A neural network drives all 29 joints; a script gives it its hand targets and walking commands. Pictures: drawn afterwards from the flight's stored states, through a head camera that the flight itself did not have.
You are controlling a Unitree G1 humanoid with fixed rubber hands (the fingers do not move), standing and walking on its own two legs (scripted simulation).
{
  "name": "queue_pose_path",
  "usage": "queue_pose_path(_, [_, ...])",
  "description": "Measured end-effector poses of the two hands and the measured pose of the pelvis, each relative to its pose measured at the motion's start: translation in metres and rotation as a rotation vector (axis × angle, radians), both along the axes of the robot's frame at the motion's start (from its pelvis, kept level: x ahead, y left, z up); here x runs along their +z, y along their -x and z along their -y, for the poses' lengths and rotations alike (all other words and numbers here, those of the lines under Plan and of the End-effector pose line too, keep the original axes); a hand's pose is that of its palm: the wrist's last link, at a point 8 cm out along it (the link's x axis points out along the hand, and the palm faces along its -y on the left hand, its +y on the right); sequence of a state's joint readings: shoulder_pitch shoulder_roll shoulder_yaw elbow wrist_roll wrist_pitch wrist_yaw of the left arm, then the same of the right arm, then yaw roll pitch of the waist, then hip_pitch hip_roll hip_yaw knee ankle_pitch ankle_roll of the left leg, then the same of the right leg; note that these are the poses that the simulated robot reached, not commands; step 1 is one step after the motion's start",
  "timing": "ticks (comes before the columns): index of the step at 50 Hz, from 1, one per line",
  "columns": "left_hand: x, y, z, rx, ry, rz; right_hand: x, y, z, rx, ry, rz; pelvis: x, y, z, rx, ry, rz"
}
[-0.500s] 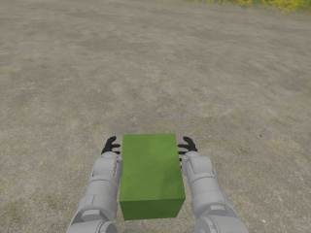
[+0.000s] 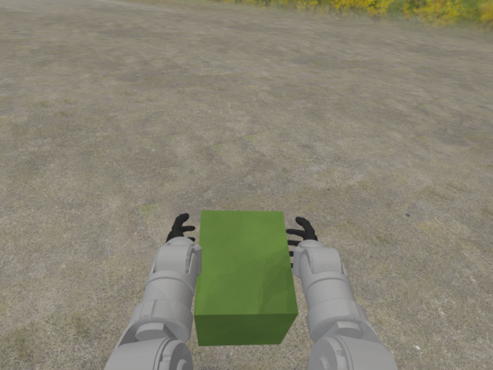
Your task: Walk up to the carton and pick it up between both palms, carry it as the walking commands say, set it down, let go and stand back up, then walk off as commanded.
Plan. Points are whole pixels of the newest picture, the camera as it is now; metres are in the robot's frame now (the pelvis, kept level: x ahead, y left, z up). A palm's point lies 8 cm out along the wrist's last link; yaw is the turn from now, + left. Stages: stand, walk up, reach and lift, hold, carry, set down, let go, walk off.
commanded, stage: hold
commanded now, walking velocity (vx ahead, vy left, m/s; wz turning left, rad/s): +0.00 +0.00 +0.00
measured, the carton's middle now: (241, 278) +0.31 +0.00 -0.02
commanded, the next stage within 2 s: carry in 0.62 s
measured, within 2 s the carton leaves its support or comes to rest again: neither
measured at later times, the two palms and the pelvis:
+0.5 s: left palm (176, 251) +0.31 +0.11 +0.06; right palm (307, 251) +0.31 -0.12 +0.06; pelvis +0.01 -0.01 +0.00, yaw +0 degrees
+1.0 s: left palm (167, 240) +0.30 +0.12 +0.09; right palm (306, 246) +0.29 -0.11 +0.09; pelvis -0.01 +0.02 -0.01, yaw -3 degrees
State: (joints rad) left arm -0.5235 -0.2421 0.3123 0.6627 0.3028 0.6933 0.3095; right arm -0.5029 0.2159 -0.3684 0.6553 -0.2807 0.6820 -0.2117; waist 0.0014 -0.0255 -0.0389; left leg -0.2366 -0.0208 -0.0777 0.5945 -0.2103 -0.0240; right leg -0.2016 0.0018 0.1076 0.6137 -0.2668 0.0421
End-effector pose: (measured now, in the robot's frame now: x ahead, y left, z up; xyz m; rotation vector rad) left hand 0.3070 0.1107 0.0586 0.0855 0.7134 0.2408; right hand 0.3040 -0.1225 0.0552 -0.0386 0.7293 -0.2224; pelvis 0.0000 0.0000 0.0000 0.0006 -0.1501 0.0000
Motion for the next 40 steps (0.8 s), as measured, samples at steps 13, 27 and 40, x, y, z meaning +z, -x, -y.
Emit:
queue_pose_path(13, [-0.003,0.000,-0.001,-0.002,0.011,0.001,0.000,0.000,-0.001,0.002,0.011,0.004,0.000,-0.004,0.003,0.003,-0.002,-0.002])
queue_pose_path(27, [-0.003,-0.001,-0.002,-0.013,0.004,-0.014,0.002,-0.005,-0.001,0.030,0.027,-0.004,0.003,-0.013,0.006,0.008,-0.002,0.000])
queue_pose_path(40, [0.009,-0.005,-0.001,-0.008,-0.016,0.017,0.012,-0.008,-0.001,0.013,0.016,0.035,-0.008,-0.007,0.002,-0.003,-0.010,-0.085])
